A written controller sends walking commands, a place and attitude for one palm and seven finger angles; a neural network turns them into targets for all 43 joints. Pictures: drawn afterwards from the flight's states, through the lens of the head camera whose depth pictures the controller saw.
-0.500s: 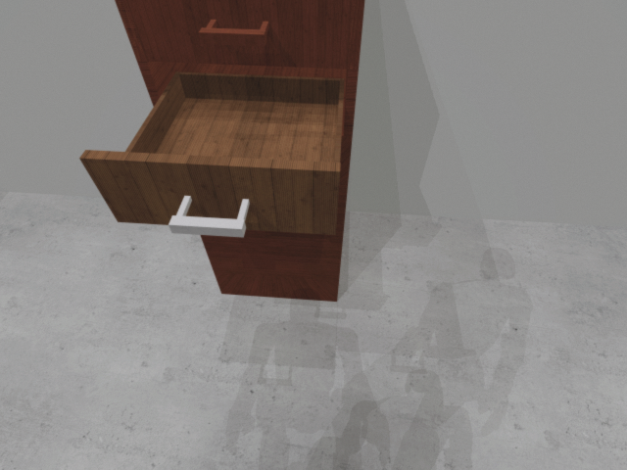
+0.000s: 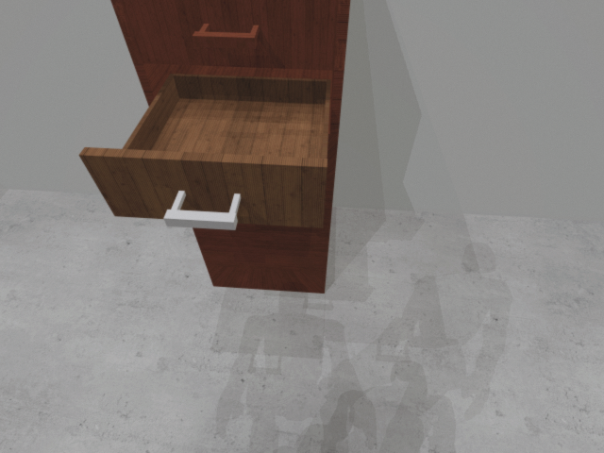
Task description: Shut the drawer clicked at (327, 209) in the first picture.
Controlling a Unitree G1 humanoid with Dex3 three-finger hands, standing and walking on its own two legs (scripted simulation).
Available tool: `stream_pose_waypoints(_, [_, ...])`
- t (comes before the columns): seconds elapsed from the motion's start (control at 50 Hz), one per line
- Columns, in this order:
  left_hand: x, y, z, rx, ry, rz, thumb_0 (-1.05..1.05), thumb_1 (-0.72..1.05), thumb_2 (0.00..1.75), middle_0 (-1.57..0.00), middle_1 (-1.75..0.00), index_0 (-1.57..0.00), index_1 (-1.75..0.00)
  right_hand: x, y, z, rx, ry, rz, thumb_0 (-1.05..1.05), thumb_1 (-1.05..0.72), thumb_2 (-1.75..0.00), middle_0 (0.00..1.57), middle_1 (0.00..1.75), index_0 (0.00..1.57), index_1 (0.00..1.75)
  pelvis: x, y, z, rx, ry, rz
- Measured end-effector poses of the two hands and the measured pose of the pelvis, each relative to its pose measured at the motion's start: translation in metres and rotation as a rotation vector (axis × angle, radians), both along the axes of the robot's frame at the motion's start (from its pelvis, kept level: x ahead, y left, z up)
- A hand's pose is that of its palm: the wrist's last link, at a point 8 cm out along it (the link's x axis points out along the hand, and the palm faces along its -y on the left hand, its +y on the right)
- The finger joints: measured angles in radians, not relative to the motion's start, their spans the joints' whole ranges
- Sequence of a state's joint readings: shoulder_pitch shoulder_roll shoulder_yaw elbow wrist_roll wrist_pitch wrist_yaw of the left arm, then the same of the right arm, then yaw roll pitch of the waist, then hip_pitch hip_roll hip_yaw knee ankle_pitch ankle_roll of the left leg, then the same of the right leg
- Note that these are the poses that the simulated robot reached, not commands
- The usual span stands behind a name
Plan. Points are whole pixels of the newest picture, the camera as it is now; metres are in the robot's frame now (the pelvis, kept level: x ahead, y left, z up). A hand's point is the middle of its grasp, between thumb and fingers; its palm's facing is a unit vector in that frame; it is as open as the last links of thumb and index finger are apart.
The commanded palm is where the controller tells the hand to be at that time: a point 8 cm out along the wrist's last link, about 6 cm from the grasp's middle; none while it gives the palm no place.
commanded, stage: look at it before walking up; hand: left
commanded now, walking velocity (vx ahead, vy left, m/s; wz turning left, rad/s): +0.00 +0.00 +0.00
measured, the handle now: (204, 209) +0.46 +0.19 +0.04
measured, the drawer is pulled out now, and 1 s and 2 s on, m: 0.30 0.30 0.30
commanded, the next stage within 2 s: take the last steps up to it in 0.34 s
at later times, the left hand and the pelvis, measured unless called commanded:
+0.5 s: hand out of the picture +0.01 +0.18 -0.17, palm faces +0.03 -0.98 -0.22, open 7.4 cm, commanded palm none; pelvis +0.00 +0.00 +0.00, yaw +0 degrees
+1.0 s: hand out of the picture +0.05 +0.16 -0.18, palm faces +0.06 -0.97 -0.22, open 7.4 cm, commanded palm none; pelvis +0.06 -0.02 -0.01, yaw +0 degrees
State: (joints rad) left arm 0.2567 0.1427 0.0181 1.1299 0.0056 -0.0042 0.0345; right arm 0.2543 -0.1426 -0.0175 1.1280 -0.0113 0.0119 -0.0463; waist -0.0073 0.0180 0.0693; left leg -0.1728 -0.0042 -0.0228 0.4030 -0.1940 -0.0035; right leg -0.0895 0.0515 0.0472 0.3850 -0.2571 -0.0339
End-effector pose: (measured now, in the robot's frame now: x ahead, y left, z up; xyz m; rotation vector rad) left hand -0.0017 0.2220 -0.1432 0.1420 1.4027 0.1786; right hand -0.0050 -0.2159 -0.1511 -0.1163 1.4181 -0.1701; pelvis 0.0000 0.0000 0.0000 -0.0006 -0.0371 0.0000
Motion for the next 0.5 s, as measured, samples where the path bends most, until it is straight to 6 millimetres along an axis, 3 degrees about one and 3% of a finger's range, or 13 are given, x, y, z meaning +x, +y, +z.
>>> stream_pose_waypoints(0.5, [0.0045, 0.0042, 0.0021, 0.014, -0.008, -0.007, 0.00, 0.90, 0.90, -0.20, -0.30, -0.20, -0.30, 0.0009, -0.0093, 0.0009, -0.013, -0.002, 0.005, 0.01, -0.91, -0.90, 0.20, 0.30, 0.20, 0.30, -0.0029, -0.0022, 0.0005, 0.000, 0.001, 0.000])
